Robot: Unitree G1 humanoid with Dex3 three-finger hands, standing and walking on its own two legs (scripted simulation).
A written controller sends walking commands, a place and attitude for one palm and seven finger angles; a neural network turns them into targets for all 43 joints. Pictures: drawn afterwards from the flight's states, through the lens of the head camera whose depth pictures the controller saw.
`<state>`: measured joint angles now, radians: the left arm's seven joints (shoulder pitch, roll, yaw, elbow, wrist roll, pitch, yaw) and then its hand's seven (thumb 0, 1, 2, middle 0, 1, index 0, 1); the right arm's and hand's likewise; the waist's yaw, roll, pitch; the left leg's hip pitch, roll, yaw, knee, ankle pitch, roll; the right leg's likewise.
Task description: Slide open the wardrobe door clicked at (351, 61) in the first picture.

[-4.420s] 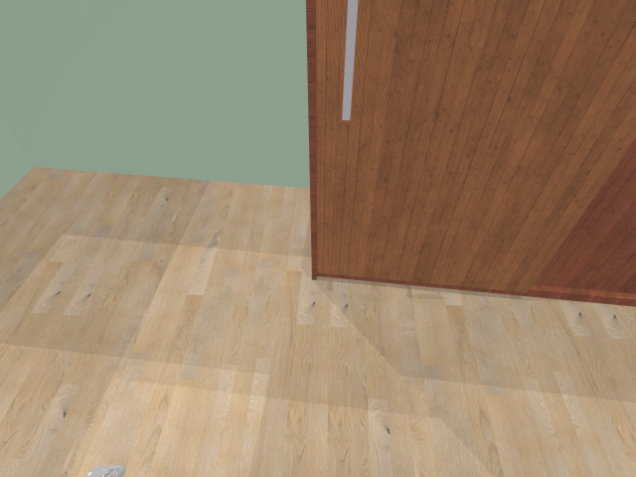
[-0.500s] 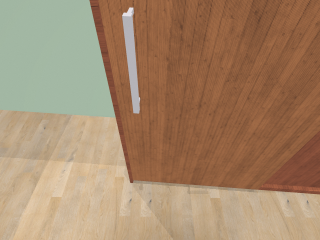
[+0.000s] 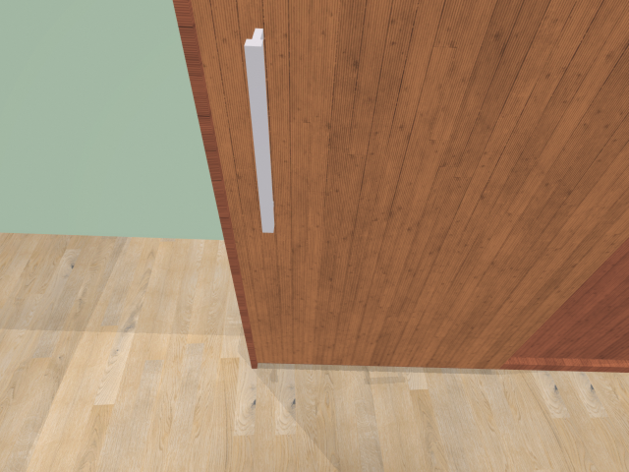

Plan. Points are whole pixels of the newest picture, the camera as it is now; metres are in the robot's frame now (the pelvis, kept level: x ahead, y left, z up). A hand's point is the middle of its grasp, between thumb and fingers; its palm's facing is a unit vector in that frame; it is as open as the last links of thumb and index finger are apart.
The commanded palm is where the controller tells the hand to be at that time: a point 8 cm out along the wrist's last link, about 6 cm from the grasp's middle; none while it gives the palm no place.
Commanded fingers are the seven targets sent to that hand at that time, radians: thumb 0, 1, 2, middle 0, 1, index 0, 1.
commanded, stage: come to a stop and stand still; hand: left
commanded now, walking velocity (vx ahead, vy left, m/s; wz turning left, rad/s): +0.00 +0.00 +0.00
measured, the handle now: (264, 146) +0.53 +0.12 +0.14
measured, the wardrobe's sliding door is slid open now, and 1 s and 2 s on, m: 0.00 0.00 0.00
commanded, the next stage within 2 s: look again from close up in 0.04 s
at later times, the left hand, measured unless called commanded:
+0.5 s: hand out of the picture +0.03 +0.16 -0.17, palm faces +0.02 -0.97 -0.25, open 7.4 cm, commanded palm none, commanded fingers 0.00 0.90 0.90 -0.20 -0.30 -0.20 -0.30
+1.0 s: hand out of the picture +0.03 +0.13 -0.17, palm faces +0.03 -0.97 -0.23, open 7.4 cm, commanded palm none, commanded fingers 0.00 0.90 0.90 -0.20 -0.30 -0.20 -0.30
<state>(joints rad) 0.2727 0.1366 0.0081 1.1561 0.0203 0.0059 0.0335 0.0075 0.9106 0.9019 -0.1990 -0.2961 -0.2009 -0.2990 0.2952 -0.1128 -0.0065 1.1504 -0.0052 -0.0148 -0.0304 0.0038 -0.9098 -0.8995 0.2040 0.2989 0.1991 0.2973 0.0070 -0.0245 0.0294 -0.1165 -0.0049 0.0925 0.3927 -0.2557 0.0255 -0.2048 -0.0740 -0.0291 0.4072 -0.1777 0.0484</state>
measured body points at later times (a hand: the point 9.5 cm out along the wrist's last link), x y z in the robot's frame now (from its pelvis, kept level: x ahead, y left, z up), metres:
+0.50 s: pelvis +0.01 -0.03 -0.01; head +0.02 -0.05 +0.44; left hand +0.03 +0.21 -0.15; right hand +0.02 -0.25 -0.17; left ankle -0.03 +0.10 -0.74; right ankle +0.02 -0.15 -0.74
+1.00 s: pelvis +0.01 -0.06 +0.00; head +0.02 -0.07 +0.45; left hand +0.03 +0.18 -0.15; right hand +0.02 -0.29 -0.17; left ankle -0.03 +0.10 -0.74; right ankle +0.02 -0.15 -0.74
